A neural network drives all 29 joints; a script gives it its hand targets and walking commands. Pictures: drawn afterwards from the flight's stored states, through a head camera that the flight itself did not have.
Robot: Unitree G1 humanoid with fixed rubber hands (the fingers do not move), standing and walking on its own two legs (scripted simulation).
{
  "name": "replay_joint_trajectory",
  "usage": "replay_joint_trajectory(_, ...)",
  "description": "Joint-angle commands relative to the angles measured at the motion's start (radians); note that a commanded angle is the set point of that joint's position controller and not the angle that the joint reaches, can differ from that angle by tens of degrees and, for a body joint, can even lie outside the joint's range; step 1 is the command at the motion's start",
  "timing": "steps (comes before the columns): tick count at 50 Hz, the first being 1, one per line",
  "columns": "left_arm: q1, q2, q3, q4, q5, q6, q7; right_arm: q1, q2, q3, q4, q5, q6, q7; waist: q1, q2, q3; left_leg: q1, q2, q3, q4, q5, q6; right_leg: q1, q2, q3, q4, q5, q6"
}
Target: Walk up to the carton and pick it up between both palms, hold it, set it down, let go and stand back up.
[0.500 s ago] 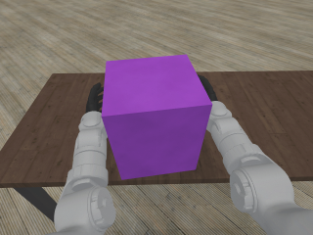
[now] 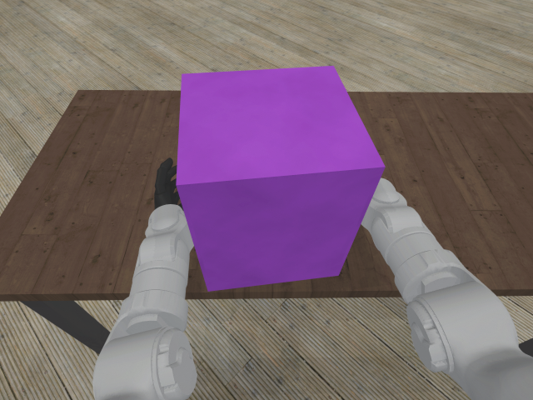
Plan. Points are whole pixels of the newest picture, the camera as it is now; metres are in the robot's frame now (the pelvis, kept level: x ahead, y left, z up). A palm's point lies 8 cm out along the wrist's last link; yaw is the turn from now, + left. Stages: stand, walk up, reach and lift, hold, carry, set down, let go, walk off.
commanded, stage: set down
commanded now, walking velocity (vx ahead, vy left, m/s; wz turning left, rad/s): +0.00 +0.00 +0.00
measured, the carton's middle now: (267, 184) +0.40 +0.05 +0.11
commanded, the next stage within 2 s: none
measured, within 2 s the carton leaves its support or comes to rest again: neither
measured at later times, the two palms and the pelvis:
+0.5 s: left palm (125, 227) +0.33 +0.25 +0.08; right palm (406, 187) +0.40 -0.16 +0.11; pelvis +0.00 +0.01 +0.00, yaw +0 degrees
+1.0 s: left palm (103, 261) +0.27 +0.25 +0.09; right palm (419, 229) +0.34 -0.17 +0.10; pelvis -0.01 +0.00 +0.00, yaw +0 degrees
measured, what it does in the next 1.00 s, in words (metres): stands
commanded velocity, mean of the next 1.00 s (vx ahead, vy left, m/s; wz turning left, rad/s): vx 0.00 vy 0.00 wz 0.00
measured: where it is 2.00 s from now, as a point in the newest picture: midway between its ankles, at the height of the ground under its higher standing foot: outside the picture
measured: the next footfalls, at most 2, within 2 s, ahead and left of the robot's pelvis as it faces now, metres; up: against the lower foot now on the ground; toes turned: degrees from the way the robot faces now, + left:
none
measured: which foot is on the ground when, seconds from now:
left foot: down 0.00-1.00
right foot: down 0.00-1.00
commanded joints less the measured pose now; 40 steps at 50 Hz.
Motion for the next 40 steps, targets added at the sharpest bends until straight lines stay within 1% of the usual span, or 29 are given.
replay_joint_trajectory(1, -0.439, 0.229, -0.229, -0.441, -0.079, -0.056, 0.059, -0.543, -0.249, 0.029, -0.451, 0.059, -0.066, -0.046, 0.118, 0.126, -0.841, 0.333, -0.056, 0.084, 0.138, 0.488, -0.036, -0.074, 0.074, -0.013, -0.045, 0.390, 0.014)
replay_joint_trajectory(3, -0.356, 0.230, -0.213, -0.454, -0.067, -0.028, 0.052, -0.494, -0.275, 0.040, -0.459, 0.069, -0.054, -0.047, 0.123, 0.126, -0.824, 0.342, -0.059, 0.081, 0.147, 0.534, -0.041, -0.051, 0.075, -0.010, -0.037, 0.445, 0.016)
replay_joint_trajectory(5, -0.295, 0.225, -0.200, -0.466, -0.056, 0.012, 0.037, -0.446, -0.292, 0.058, -0.446, 0.085, -0.035, -0.043, 0.118, 0.118, -0.764, 0.344, -0.063, 0.079, 0.143, 0.546, -0.041, -0.027, 0.076, -0.009, -0.037, 0.467, 0.019)
replay_joint_trajectory(8, -0.243, 0.219, -0.203, -0.466, -0.043, 0.065, 0.015, -0.393, -0.313, 0.071, -0.398, 0.113, -0.005, -0.026, 0.104, 0.115, -0.647, 0.339, -0.065, 0.076, 0.118, 0.503, -0.037, -0.025, 0.075, -0.010, -0.058, 0.420, 0.017)
replay_joint_trajectory(11, -0.217, 0.225, -0.207, -0.491, -0.047, 0.099, -0.001, -0.364, -0.334, 0.068, -0.387, 0.142, 0.014, -0.007, 0.089, 0.111, -0.592, 0.339, -0.067, 0.073, 0.097, 0.464, -0.032, -0.026, 0.076, -0.010, -0.072, 0.380, 0.015)
replay_joint_trajectory(12, -0.208, 0.223, -0.211, -0.516, -0.052, 0.106, -0.003, -0.355, -0.341, 0.062, -0.393, 0.149, 0.017, 0.000, 0.083, 0.118, -0.589, 0.343, -0.067, 0.073, 0.094, 0.464, -0.033, -0.029, 0.077, -0.011, -0.075, 0.376, 0.014)
replay_joint_trajectory(13, -0.204, 0.226, -0.214, -0.531, -0.060, 0.110, -0.006, -0.353, -0.345, 0.059, -0.407, 0.155, 0.019, 0.006, 0.081, 0.119, -0.592, 0.344, -0.068, 0.073, 0.093, 0.459, -0.032, -0.028, 0.077, -0.010, -0.076, 0.366, 0.013)
replay_joint_trajectory(15, -0.162, 0.225, -0.220, -0.603, -0.070, 0.120, -0.011, -0.323, -0.359, 0.054, -0.448, 0.162, 0.018, 0.021, 0.075, 0.123, -0.607, 0.362, -0.067, 0.069, 0.094, 0.482, -0.033, -0.016, 0.079, -0.012, -0.075, 0.386, 0.014)
replay_joint_trajectory(17, -0.138, 0.233, -0.222, -0.671, -0.081, 0.126, -0.014, -0.313, -0.372, 0.051, -0.503, 0.167, 0.015, 0.037, 0.076, 0.123, -0.617, 0.369, -0.068, 0.068, 0.094, 0.490, -0.029, -0.010, 0.082, -0.013, -0.072, 0.382, 0.015)
replay_joint_trajectory(19, -0.109, 0.236, -0.234, -0.740, -0.094, 0.139, -0.017, -0.294, -0.383, 0.044, -0.557, 0.169, 0.016, 0.052, 0.070, 0.124, -0.620, 0.366, -0.068, 0.063, 0.087, 0.482, -0.024, -0.006, 0.082, -0.011, -0.073, 0.375, 0.014)
replay_joint_trajectory(22, -0.061, 0.238, -0.243, -0.811, -0.112, 0.166, -0.022, -0.253, -0.395, 0.033, -0.635, 0.167, 0.024, 0.070, 0.063, 0.112, -0.611, 0.357, -0.070, 0.059, 0.073, 0.436, -0.012, 0.001, 0.079, -0.007, -0.077, 0.343, 0.013)
replay_joint_trajectory(27, -0.043, 0.247, -0.251, -0.850, -0.134, 0.215, -0.025, -0.204, -0.396, -0.003, -0.715, 0.145, 0.055, 0.083, 0.047, 0.090, -0.560, 0.311, -0.077, 0.061, 0.038, 0.286, 0.011, -0.023, 0.063, 0.004, -0.086, 0.217, 0.011)
replay_joint_trajectory(30, -0.032, 0.248, -0.259, -0.880, -0.143, 0.241, -0.019, -0.166, -0.403, -0.036, -0.749, 0.130, 0.076, 0.087, 0.032, 0.086, -0.538, 0.305, -0.076, 0.059, 0.022, 0.224, 0.018, -0.040, 0.058, 0.006, -0.087, 0.154, 0.008)
replay_joint_trajectory(34, 0.040, 0.244, -0.252, -0.937, -0.135, 0.284, -0.014, -0.071, -0.422, -0.063, -0.780, 0.120, 0.099, 0.088, 0.013, 0.080, -0.513, 0.324, -0.077, 0.055, 0.013, 0.217, 0.020, -0.034, 0.056, 0.008, -0.088, 0.150, 0.006)
replay_joint_trajectory(38, 0.106, 0.239, -0.236, -0.974, -0.121, 0.337, -0.018, 0.006, -0.434, -0.077, -0.818, 0.115, 0.120, 0.083, -0.008, 0.064, -0.466, 0.327, -0.082, 0.054, 0.003, 0.218, 0.025, -0.022, 0.053, 0.009, -0.091, 0.152, 0.007)
replay_joint_trajectory(40, 0.144, 0.237, -0.232, -1.015, -0.118, 0.361, -0.023, 0.044, -0.439, -0.080, -0.866, 0.117, 0.128, 0.079, -0.018, 0.059, -0.455, 0.332, -0.085, 0.054, 0.002, 0.231, 0.027, -0.011, 0.053, 0.006, -0.089, 0.171, 0.009)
